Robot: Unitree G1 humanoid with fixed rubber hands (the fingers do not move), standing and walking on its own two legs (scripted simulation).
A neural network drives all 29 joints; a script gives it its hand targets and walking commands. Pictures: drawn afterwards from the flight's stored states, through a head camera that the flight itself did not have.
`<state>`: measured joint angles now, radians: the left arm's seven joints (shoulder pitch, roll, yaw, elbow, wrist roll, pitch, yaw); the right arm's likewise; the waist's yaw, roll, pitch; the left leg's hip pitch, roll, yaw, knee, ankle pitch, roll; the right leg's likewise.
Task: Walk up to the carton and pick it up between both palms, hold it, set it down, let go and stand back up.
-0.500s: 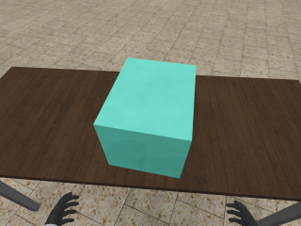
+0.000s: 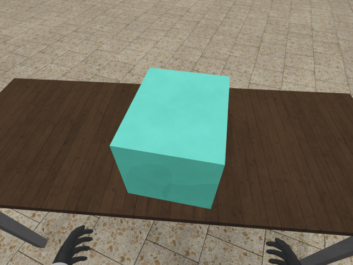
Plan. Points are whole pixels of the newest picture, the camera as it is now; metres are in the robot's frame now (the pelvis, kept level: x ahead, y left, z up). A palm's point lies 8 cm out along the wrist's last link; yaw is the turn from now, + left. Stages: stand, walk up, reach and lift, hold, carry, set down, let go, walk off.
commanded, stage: stand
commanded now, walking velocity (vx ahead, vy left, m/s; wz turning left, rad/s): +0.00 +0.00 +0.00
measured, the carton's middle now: (178, 135) +0.43 -0.02 +0.03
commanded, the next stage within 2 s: none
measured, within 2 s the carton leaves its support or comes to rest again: neither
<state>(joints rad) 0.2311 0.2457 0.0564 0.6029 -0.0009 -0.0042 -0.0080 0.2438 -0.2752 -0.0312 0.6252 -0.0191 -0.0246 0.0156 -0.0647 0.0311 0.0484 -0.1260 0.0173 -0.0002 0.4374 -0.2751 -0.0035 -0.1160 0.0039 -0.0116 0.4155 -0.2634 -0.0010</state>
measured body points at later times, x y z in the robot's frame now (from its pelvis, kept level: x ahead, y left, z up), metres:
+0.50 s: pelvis -0.01 +0.00 +0.00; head +0.00 -0.01 +0.45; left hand +0.16 +0.25 -0.08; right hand +0.12 -0.27 -0.10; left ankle -0.02 +0.12 -0.74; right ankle -0.02 -0.12 -0.74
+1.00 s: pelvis -0.02 +0.00 +0.00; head -0.03 -0.01 +0.45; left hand +0.14 +0.25 -0.08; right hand +0.10 -0.27 -0.10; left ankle -0.02 +0.12 -0.74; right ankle -0.02 -0.12 -0.74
